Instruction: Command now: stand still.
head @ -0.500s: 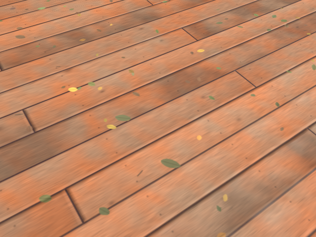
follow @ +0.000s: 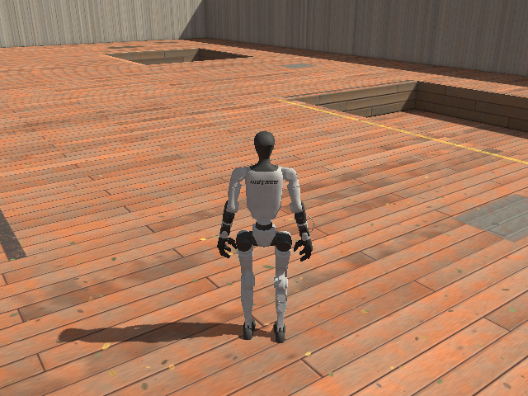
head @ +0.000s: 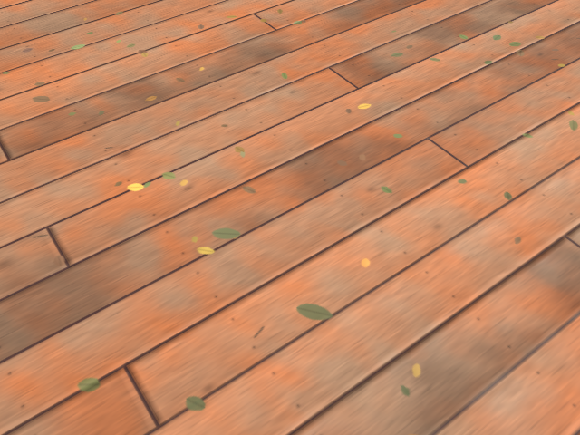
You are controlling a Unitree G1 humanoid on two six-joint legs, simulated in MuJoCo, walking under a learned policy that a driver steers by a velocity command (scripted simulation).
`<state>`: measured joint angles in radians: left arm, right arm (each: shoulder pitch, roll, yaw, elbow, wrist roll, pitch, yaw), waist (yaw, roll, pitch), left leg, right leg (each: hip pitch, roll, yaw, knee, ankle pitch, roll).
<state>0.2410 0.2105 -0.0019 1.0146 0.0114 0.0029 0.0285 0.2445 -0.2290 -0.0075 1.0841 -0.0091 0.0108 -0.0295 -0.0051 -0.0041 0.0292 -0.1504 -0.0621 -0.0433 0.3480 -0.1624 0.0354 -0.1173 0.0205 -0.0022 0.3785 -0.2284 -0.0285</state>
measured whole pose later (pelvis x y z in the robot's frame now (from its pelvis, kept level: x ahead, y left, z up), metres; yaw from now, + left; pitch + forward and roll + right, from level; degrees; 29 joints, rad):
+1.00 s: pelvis +0.01 -0.01 +0.00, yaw -1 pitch -1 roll +0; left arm 0.32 0.13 -0.02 1.15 0.01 -0.01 0.05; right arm 0.29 -0.14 0.01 1.19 -0.01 0.00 -0.05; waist 0.00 0.00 0.02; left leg -0.16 -0.03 -0.04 0.38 -0.20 0.01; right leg -0.12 0.05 0.00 0.39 -0.25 -0.05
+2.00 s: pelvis +0.32 +0.03 -0.03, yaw +0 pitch +1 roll +0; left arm -0.01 0.17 0.04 0.91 0.02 -0.07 -0.01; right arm 0.54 -0.13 -0.01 1.14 -0.02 -0.10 -0.02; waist -0.04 -0.01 0.07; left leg 0.15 -0.05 0.05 0.37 -0.47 0.06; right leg -0.47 0.03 -0.13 0.53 -0.11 -0.15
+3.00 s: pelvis +0.83 +0.05 -0.01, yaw +13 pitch +1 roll +0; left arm 0.04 0.21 0.03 0.82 0.01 -0.02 0.03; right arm 0.38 -0.21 -0.07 0.95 -0.02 -0.01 -0.03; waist -0.08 -0.03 0.08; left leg -0.14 -0.14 -0.12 0.43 -0.28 0.10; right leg -0.57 0.01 0.03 0.76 -0.18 0.00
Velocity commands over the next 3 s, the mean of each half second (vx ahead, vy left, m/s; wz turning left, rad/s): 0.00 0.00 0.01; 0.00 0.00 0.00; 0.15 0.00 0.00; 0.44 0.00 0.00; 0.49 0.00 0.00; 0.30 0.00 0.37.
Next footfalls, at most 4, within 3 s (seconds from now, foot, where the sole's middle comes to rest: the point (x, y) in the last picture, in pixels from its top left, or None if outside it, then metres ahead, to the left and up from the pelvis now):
1.52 left None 0.15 0.11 -0.78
2.00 right None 0.49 -0.03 -0.78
2.54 left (257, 328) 0.81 0.12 -0.78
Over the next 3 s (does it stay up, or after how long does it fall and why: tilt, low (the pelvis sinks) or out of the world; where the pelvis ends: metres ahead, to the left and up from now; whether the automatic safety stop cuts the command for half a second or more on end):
stays up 0.83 0.05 -0.01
